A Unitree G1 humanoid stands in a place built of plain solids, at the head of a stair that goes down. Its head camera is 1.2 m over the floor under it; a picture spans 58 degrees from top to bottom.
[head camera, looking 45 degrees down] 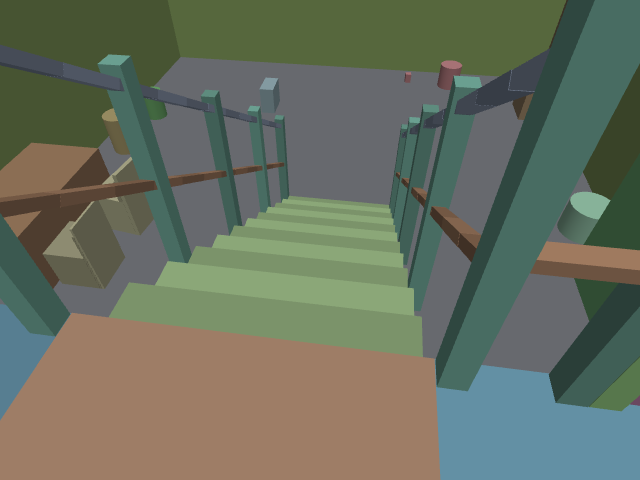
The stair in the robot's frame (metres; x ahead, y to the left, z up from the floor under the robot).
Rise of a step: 0.19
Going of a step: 0.29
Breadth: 1.20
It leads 8 degrees to the right of straight ahead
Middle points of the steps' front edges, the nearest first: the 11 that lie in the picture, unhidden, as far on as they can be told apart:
0.77 0.24 0.00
1.06 0.20 -0.19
1.35 0.16 -0.38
1.64 0.12 -0.57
1.93 0.07 -0.76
2.22 0.03 -0.95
2.51 -0.01 -1.14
2.80 -0.05 -1.33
3.09 -0.09 -1.52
3.37 -0.14 -1.71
3.66 -0.18 -1.90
